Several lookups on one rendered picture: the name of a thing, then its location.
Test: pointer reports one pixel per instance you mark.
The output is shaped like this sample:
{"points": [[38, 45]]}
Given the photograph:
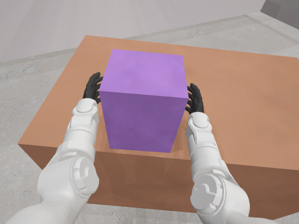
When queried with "right robot upper arm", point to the right robot upper arm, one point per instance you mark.
{"points": [[218, 201]]}

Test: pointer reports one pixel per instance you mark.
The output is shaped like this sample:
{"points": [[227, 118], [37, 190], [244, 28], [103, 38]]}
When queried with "pedestal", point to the pedestal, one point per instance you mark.
{"points": [[251, 100]]}

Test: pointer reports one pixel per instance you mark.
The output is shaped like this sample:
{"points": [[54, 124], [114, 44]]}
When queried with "left robot hand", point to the left robot hand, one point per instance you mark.
{"points": [[92, 87]]}

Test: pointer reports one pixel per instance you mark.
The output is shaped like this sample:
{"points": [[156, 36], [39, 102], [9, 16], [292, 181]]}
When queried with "robot left forearm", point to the robot left forearm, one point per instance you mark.
{"points": [[81, 133]]}

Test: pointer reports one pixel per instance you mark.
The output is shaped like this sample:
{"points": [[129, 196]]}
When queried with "robot right forearm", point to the robot right forearm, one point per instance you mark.
{"points": [[203, 150]]}

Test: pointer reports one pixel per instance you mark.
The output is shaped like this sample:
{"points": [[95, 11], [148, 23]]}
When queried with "left robot upper arm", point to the left robot upper arm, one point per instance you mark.
{"points": [[64, 189]]}

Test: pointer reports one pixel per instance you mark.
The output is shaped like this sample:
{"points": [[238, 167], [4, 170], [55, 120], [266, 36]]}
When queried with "carton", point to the carton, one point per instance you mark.
{"points": [[143, 97]]}

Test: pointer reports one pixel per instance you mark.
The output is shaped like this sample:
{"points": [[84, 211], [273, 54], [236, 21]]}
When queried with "right robot hand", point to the right robot hand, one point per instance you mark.
{"points": [[196, 103]]}

